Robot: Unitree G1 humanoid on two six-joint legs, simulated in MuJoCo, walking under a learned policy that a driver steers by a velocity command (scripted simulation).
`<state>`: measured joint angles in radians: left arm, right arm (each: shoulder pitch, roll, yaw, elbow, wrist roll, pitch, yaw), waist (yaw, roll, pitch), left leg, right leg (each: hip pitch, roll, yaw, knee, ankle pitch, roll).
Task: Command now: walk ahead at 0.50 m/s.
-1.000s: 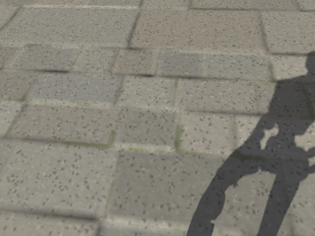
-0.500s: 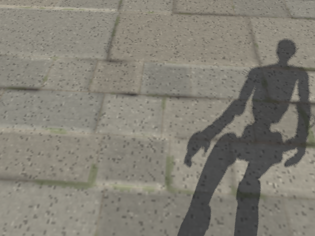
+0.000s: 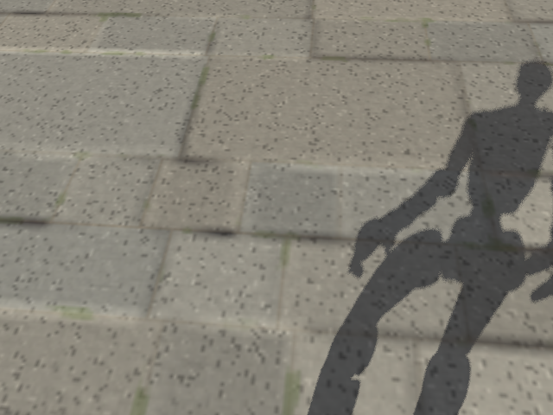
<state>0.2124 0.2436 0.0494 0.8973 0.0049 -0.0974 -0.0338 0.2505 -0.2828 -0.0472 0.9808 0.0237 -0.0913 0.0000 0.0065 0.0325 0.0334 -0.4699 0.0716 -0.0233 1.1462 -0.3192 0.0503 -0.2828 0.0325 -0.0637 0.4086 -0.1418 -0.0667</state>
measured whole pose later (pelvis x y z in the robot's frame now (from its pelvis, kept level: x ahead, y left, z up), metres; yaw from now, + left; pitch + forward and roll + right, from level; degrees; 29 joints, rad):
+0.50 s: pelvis +0.28 +0.06 -0.01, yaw +0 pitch +1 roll +0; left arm 0.34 0.26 0.05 0.99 -0.03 -0.09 0.00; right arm 0.10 -0.25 -0.06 0.90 0.01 -0.10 0.03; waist 0.02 -0.02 0.04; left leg -0.40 -0.02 0.06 0.52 -0.15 0.06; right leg -0.30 -0.01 0.03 1.13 -0.44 -0.04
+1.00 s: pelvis +0.57 +0.00 -0.02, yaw +0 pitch +2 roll +1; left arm 0.07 0.25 0.06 0.85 -0.01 -0.10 -0.03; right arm 0.34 -0.27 -0.05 1.03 0.02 -0.07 0.00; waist -0.04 0.01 0.03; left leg -0.18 0.00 -0.03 0.95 -0.48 0.02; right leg -0.46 0.00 -0.05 0.56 -0.14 -0.06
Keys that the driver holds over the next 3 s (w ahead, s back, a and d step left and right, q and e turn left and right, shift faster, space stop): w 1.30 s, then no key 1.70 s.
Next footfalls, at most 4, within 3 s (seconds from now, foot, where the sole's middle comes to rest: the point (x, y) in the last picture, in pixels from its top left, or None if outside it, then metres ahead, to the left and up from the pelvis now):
0.40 left None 0.40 0.15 -0.78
0.94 right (339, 328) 0.70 -0.09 -0.78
1.46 left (252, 239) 0.99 0.14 -0.78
1.80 right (335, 246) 0.96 -0.10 -0.78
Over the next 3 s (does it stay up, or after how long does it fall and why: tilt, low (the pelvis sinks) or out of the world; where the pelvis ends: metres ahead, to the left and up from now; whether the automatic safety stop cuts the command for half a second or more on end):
stays up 0.94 0.03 0.00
